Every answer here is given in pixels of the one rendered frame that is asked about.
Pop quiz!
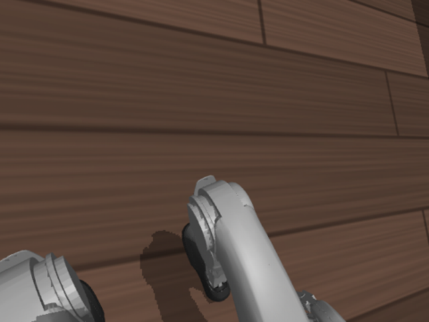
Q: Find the right robot foot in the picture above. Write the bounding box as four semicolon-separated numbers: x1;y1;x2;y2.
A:
182;223;231;302

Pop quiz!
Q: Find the right robot hand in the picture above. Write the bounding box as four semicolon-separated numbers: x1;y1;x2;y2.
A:
296;290;346;322

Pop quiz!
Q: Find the left robot foot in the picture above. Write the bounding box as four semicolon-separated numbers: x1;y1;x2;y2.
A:
79;279;105;322

